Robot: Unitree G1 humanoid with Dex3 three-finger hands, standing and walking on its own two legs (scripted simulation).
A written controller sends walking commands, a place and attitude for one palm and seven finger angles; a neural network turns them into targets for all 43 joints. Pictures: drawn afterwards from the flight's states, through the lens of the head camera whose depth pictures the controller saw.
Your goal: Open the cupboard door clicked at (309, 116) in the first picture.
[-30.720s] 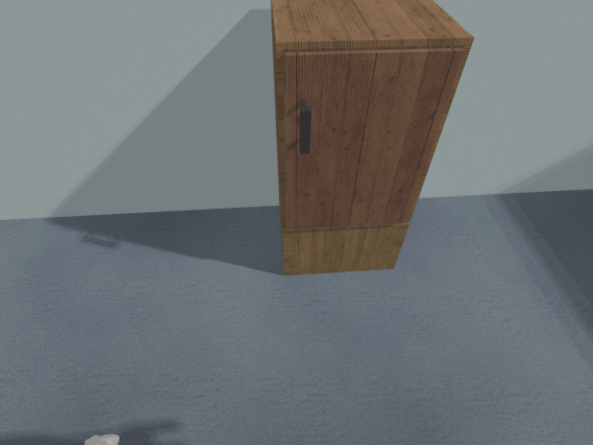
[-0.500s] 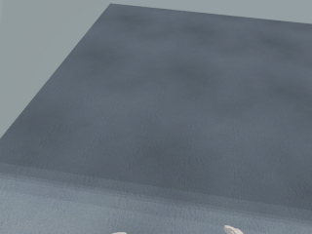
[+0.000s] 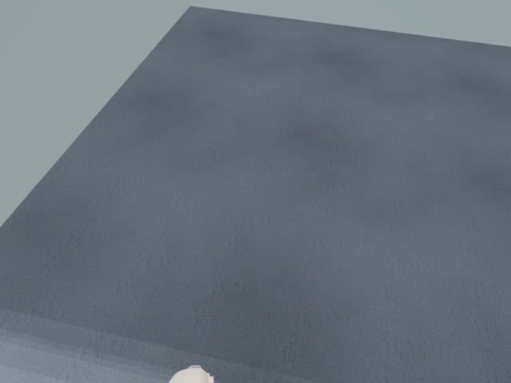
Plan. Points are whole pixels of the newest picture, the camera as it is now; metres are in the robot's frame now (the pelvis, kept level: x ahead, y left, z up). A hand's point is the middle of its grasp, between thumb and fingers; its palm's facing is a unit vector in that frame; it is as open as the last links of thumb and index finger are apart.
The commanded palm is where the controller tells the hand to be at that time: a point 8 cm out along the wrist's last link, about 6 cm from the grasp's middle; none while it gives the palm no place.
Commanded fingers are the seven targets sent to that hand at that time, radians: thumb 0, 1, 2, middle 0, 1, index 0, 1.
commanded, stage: turn to face it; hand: left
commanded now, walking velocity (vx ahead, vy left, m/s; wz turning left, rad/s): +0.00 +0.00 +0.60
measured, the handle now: out of the picture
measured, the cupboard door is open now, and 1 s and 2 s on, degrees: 43 43 43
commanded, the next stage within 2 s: none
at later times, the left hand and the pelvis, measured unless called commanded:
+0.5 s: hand (153, 359) +0.18 +0.19 -0.16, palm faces +0.27 -0.92 -0.27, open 7.4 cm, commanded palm none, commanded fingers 0.00 0.90 0.90 -0.20 -0.30 -0.20 -0.30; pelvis +0.12 -0.04 -0.02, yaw +15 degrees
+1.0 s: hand out of the picture +0.13 +0.19 -0.17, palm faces +0.55 -0.79 -0.27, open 7.4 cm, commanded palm none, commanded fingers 0.00 0.90 0.90 -0.20 -0.30 -0.20 -0.30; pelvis +0.17 -0.05 -0.01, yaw +34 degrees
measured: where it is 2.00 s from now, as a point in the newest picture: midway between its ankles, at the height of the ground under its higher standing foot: outside the picture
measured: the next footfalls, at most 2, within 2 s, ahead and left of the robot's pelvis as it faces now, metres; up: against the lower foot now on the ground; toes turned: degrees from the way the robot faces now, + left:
left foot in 0.10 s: +0.18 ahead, +0.12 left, +0.00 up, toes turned +10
right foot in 0.42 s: +0.19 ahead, -0.15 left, +0.00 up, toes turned +9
